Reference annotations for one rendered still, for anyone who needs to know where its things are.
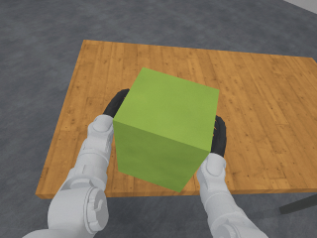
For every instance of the right robot upper arm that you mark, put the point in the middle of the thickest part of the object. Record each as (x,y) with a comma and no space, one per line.
(232,230)

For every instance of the carton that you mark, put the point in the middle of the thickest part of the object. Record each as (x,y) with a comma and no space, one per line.
(164,128)

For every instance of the left robot upper arm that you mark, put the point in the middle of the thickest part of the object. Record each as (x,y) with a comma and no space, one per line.
(75,213)

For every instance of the right robot hand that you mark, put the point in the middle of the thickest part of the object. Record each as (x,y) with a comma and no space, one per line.
(219,140)

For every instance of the table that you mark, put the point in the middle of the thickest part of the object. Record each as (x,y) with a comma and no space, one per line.
(268,103)

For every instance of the left robot hand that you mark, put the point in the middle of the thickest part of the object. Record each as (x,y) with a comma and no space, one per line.
(114,105)

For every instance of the left robot forearm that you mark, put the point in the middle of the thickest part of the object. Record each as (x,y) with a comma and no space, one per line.
(93,158)

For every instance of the right robot forearm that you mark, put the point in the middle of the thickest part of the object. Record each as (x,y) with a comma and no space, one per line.
(217,200)

